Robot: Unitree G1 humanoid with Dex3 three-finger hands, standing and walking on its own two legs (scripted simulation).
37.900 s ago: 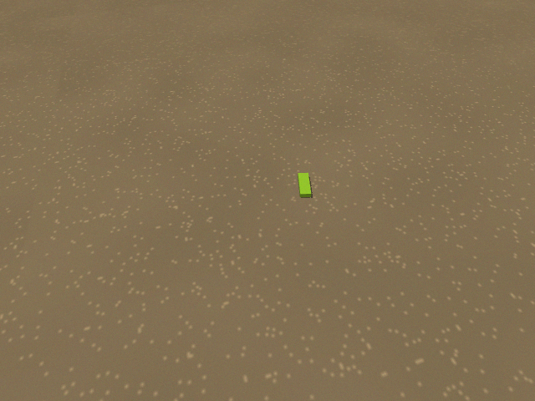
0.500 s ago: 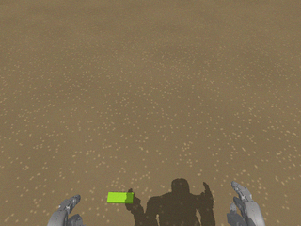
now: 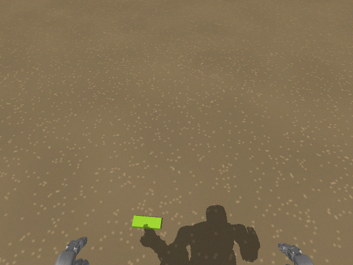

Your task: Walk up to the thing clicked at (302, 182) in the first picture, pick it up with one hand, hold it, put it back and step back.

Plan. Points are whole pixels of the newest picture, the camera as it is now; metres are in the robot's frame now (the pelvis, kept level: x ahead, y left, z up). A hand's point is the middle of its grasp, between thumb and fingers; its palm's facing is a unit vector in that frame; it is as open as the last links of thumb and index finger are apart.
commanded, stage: stand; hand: left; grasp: from above
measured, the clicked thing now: (147, 222) +0.45 +0.18 -0.73
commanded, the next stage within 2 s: none
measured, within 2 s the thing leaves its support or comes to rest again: neither
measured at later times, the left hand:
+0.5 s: hand out of the picture +0.02 +0.24 -0.13, palm faces +0.05 -0.94 -0.33, open 7.4 cm
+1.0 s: hand out of the picture +0.05 +0.23 -0.12, palm faces +0.04 -0.94 -0.33, open 7.4 cm
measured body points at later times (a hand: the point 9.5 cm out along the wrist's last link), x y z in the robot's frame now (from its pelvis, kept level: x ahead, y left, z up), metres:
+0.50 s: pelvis +0.00 +0.00 +0.04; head -0.01 +0.00 +0.49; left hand +0.02 +0.28 -0.11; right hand +0.06 -0.27 -0.11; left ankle +0.01 +0.12 -0.71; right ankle +0.01 -0.13 -0.71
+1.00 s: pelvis +0.00 -0.01 +0.04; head +0.00 -0.01 +0.49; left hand +0.05 +0.28 -0.10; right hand +0.07 -0.30 -0.10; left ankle +0.01 +0.12 -0.71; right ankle +0.01 -0.13 -0.71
